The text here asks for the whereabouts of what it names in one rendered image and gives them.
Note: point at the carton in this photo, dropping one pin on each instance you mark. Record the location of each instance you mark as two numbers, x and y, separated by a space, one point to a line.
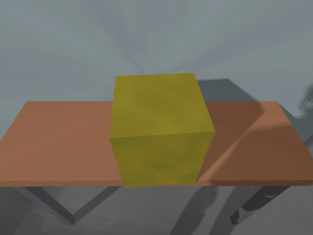
160 130

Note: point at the table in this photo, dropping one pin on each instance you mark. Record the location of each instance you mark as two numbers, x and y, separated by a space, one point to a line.
67 144

